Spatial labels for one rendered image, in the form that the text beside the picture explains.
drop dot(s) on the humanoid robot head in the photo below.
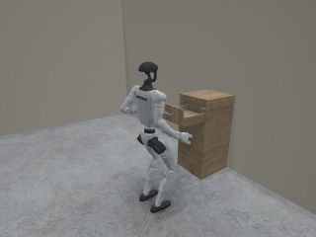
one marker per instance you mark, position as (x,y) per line
(148,67)

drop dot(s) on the cabinet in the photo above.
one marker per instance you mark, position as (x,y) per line
(208,151)

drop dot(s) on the left robot forearm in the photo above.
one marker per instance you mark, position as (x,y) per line
(133,109)

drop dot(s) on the right robot thigh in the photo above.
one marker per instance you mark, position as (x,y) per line
(162,148)

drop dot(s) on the drawer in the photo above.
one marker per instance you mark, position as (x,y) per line
(184,115)

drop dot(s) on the right robot upper arm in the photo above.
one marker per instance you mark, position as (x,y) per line
(160,99)

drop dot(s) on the left robot upper arm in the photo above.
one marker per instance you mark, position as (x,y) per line
(129,100)

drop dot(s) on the robot right hand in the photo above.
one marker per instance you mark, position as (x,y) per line
(185,137)

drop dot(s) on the handle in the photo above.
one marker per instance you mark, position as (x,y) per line
(168,115)

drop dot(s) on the right robot forearm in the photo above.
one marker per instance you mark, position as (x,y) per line
(165,128)

